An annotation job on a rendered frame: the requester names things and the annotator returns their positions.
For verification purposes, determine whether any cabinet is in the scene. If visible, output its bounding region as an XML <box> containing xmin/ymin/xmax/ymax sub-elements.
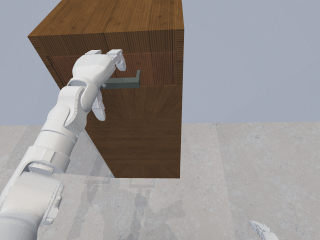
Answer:
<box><xmin>27</xmin><ymin>0</ymin><xmax>185</xmax><ymax>179</ymax></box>

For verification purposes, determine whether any robot left upper arm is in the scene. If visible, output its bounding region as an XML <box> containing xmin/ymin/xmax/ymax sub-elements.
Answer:
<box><xmin>0</xmin><ymin>171</ymin><xmax>65</xmax><ymax>240</ymax></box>

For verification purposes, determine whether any robot left forearm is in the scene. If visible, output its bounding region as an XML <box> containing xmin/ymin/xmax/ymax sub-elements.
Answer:
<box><xmin>0</xmin><ymin>77</ymin><xmax>99</xmax><ymax>211</ymax></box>

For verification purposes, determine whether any handle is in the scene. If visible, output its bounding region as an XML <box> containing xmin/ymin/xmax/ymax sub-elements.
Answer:
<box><xmin>100</xmin><ymin>70</ymin><xmax>141</xmax><ymax>89</ymax></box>

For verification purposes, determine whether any robot right hand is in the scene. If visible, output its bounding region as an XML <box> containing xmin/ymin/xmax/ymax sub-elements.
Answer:
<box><xmin>249</xmin><ymin>220</ymin><xmax>279</xmax><ymax>240</ymax></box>

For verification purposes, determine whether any robot left hand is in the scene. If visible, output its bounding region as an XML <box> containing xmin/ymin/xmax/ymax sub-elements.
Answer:
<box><xmin>72</xmin><ymin>49</ymin><xmax>126</xmax><ymax>121</ymax></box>

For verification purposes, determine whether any drawer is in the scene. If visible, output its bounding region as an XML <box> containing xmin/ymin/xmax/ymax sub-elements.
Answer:
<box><xmin>48</xmin><ymin>51</ymin><xmax>176</xmax><ymax>86</ymax></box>

